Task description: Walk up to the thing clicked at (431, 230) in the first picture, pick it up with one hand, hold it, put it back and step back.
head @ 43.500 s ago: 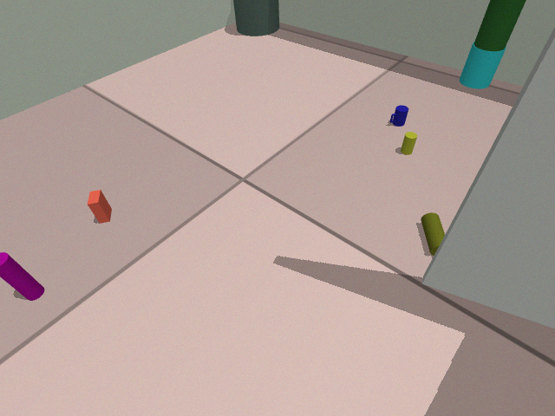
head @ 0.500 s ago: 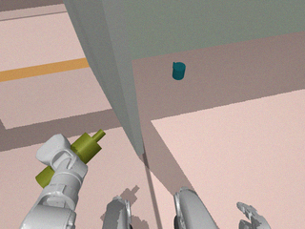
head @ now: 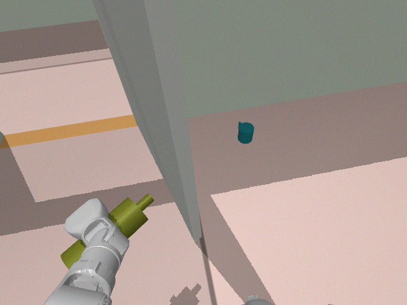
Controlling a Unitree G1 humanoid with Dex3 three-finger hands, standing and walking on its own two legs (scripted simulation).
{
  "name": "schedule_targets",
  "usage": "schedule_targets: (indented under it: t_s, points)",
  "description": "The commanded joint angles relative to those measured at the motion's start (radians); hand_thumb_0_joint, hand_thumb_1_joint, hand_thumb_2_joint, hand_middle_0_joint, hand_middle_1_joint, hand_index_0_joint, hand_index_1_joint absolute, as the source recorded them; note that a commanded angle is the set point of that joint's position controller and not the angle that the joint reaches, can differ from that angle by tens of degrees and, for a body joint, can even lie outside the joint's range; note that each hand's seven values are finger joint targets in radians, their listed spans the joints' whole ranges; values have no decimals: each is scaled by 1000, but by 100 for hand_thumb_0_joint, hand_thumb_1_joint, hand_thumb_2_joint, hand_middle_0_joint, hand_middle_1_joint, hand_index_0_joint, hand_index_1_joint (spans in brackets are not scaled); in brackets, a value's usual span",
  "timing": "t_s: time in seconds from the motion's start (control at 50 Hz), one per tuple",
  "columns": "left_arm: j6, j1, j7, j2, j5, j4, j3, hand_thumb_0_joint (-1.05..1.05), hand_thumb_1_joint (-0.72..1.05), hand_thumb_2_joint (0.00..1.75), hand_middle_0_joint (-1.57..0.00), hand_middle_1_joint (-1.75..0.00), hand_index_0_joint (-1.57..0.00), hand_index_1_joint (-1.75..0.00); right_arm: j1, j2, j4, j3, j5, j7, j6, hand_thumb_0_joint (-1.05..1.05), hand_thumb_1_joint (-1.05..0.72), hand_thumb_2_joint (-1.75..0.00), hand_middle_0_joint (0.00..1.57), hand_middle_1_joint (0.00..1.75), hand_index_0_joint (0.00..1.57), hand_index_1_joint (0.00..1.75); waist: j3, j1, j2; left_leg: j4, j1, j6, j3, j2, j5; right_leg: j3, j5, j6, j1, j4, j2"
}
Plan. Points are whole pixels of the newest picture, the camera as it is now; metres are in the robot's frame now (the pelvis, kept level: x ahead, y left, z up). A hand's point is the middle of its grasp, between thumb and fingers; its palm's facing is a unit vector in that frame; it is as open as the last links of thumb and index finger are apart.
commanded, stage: lift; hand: left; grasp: from above
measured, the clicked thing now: (114, 229) +0.35 +0.22 -0.13
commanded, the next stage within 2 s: hold in 0.14 s
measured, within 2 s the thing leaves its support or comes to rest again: neither
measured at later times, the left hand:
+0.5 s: hand (93, 224) +0.33 +0.23 -0.03, palm faces -0.30 -0.33 -0.90, open 10.1 cm
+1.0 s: hand (87, 225) +0.32 +0.23 -0.01, palm faces -0.28 -0.33 -0.90, open 10.2 cm
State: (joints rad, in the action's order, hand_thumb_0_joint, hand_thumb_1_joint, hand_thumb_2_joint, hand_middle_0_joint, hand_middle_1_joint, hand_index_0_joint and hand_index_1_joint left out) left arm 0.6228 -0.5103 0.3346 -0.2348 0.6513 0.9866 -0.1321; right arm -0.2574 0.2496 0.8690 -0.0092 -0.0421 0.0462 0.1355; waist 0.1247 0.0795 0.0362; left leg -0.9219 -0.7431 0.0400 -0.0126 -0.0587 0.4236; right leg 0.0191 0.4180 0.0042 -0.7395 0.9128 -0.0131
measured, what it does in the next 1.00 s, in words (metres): stands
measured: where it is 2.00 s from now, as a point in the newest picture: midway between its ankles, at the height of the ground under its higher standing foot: outside the picture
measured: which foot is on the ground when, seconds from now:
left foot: down 0.00-1.00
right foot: down 0.00-1.00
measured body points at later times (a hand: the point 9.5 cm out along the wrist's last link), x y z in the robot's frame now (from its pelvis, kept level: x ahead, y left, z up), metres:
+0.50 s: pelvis +0.01 +0.01 +0.03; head +0.04 -0.01 +0.48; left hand +0.34 +0.24 +0.02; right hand +0.12 -0.25 -0.09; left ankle +0.01 +0.14 -0.69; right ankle +0.01 -0.12 -0.69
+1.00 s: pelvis +0.01 +0.01 +0.04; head +0.02 -0.01 +0.49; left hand +0.33 +0.25 +0.04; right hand +0.13 -0.23 -0.08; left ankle +0.01 +0.14 -0.69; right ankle +0.01 -0.12 -0.69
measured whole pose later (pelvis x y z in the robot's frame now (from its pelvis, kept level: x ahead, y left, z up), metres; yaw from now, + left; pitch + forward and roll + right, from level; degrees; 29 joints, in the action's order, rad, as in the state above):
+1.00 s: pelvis +0.01 +0.01 +0.04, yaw +0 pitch +4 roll +0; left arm 0.72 -0.48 0.26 -0.18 0.67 0.90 -0.21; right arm -0.20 0.26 0.82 -0.03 -0.05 -0.06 0.13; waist 0.06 0.01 0.03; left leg -0.58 -0.36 0.02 0.02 -0.04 0.29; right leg 0.00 0.29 0.02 -0.37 0.60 -0.03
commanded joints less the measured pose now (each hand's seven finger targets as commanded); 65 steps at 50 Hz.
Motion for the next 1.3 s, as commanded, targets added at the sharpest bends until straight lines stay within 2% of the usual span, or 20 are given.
schedule_targets:
  t_s: [0.0, 0.04, 0.08, 0.12, 0.26, 0.34, 0.38, 0.44, 0.5, 0.54, 0.56, 0.6, 0.68, 0.78, 0.8, 0.84, 0.86, 0.96, 1.08, 1.28]
  points:
    - [-3, -348, 35, -175, 45, -134, 6, 0, 57, 66, -97, -63, -97, -63, -32, 138, -87, 42, -5, 11, 31, 0, -88, -89, 20, 30, 20, 30, 307, -5, -3, 170, 261, -40, 34, 66, -296, 21, -310, -6, 248, -190, 39]
    - [0, -341, 28, -149, 35, -118, -5, 0, 57, 66, -96, -65, -97, -65, -28, 136, -89, 41, -5, 6, 34, 0, -88, -89, 20, 30, 20, 30, 291, -8, -12, 195, 282, -40, 34, 66, -301, 24, -311, -7, 264, -209, 39]
    - [-1, -362, 32, -158, 38, -112, 4, 0, 57, 67, -97, -65, -97, -65, -27, 137, -90, 43, -3, -1, 36, 0, -88, -89, 20, 30, 20, 30, 279, -11, 9, 217, 303, -36, 42, 66, -311, 25, -315, -11, 271, -222, 40]
    - [-4, -384, 34, -144, 42, -105, -9, 0, 59, 67, -99, -64, -99, -64, -16, 138, -100, 40, -3, -6, 37, 0, -89, -89, 20, 30, 20, 30, 253, -8, 4, 240, 319, -35, 40, 65, -294, 27, -297, -12, 271, -237, 40]
    - [6, -374, 19, -155, 45, -163, -10, 0, 55, 65, -97, -61, -96, -62, -4, 147, -113, 40, -6, -28, 38, 0, -89, -89, 20, 30, 20, 30, 282, -23, -11, 281, 399, -38, 46, 70, -379, 20, -384, -8, 366, -273, 34]
    - [17, -405, 20, -152, 72, -176, -21, 0, 53, 65, -96, -60, -94, -61, 13, 143, -122, 36, -7, -37, 33, 0, -89, -89, 20, 30, 20, 30, 263, -24, -13, 304, 415, -41, 52, 73, -384, 14, -398, -5, 387, -298, 35]
    - [27, -393, 26, -145, 71, -146, -19, 0, 52, 65, -95, -62, -94, -62, 22, 142, -123, 36, -4, -44, 35, 0, -89, -90, 20, 30, 20, 30, 240, -32, -27, 318, 406, -40, 53, 75, -372, 18, -383, -7, 406, -302, 35]
    - [41, -398, 26, -139, 64, -170, -22, 0, 51, 68, -94, -64, -93, -65, 32, 141, -132, 38, -6, -53, 32, 0, -89, -90, 20, 30, 20, 30, 263, -41, -23, 321, 429, -43, 61, 78, -404, 10, -425, -3, 434, -315, 34]
    - [53, -396, 13, -141, 60, -169, -23, 0, 49, 70, -95, -62, -92, -64, 41, 143, -135, 38, -6, -63, 33, 0, -89, -90, 20, 30, 20, 30, 259, -41, -26, 333, 437, -42, 59, 77, -407, 10, -424, -4, 446, -321, 34]
    - [54, -392, 1, -116, 58, -175, -43, 0, 49, 73, -95, -61, -92, -64, 50, 140, -144, 38, -8, -68, 33, 0, -89, -90, 20, 30, 20, 30, 239, -42, -40, 346, 439, -44, 58, 76, -398, 12, -418, -2, 456, -332, 34]
    - [55, -388, -3, -137, 63, -182, -34, 0, 48, 73, -95, -61, -92, -64, 54, 142, -146, 37, -9, -70, 33, 0, -89, -90, 20, 30, 20, 30, 244, -49, -42, 347, 442, -46, 59, 78, -402, 9, -424, 0, 462, -336, 33]
    - [58, -388, -11, -132, 65, -192, -40, 0, 47, 73, -95, -61, -91, -64, 57, 140, -154, 35, -9, -74, 32, 0, -89, -90, 20, 30, 20, 30, 237, -52, -45, 358, 443, -48, 61, 79, -395, 10, -418, 0, 472, -348, 32]
    - [66, -388, -12, -123, 64, -206, -47, 0, 50, 74, -96, -62, -93, -65, 74, 137, -162, 30, -9, -82, 32, 0, -90, -90, 20, 30, 20, 30, 204, -56, -38, 383, 449, -46, 61, 76, -358, 15, -368, -5, 465, -364, 34]
    - [77, -409, -15, -133, 69, -254, -45, 0, 47, 77, -95, -63, -91, -67, 89, 138, -167, 29, -8, -88, 32, 0, -90, -90, 20, 30, 20, 30, 239, -60, -31, 393, 481, -47, 58, 74, -393, 12, -402, -5, 491, -368, 35]
    - [81, -401, -17, -122, 70, -247, -54, 0, 47, 78, -95, -64, -91, -68, 94, 135, -168, 26, -10, -88, 33, 0, -90, -90, 20, 30, 20, 30, 228, -60, -47, 394, 475, -49, 57, 75, -384, 11, -398, -2, 496, -373, 34]
    - [90, -385, -19, -144, 74, -241, -40, 0, 47, 78, -95, -63, -91, -67, 99, 137, -164, 24, -9, -90, 33, 0, -90, -90, 20, 30, 20, 30, 203, -61, -32, 401, 467, -49, 62, 79, -357, 8, -369, -2, 489, -382, 30]
    - [85, -415, -20, -129, 75, -291, -53, 0, 48, 76, -95, -63, -91, -67, 106, 132, -170, 23, -8, -90, 36, 0, -90, -90, 20, 30, 20, 30, 222, -63, -31, 406, 482, -49, 59, 77, -356, 10, -366, -4, 491, -385, 31]
    - [102, -381, -32, -130, 79, -251, -51, 0, 47, 77, -96, -61, -92, -65, 112, 138, -168, 24, -10, -93, 36, 0, -90, -90, 20, 30, 20, 30, 200, -66, -42, 413, 479, -48, 55, 74, -351, 10, -350, -5, 492, -388, 32]
    - [109, -381, -49, -118, 74, -289, -65, 0, 47, 78, -97, -61, -92, -66, 138, 131, -179, 17, -11, -95, 41, 0, -90, -90, 20, 30, 20, 30, 190, -72, -40, 425, 483, -48, 52, 72, -337, 11, -333, -5, 494, -401, 33]
    - [137, -355, -61, -131, 80, -350, -61, 0, 50, 75, -99, -58, -94, -63, 167, 129, -187, 12, -12, -95, 38, 0, -90, -90, 20, 30, 20, 30, 201, -85, -36, 422, 500, -53, 58, 80, -364, 5, -368, -1, 521, -401, 27]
